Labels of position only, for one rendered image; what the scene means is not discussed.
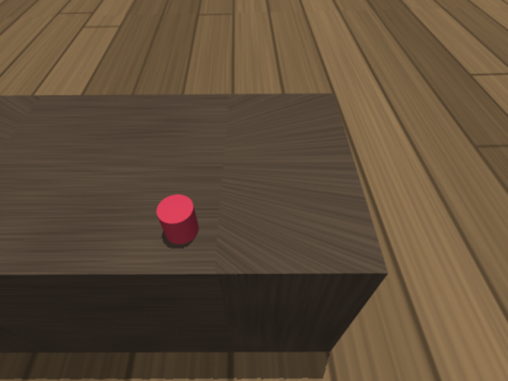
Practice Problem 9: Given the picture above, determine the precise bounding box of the can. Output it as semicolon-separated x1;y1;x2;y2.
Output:
156;194;198;244

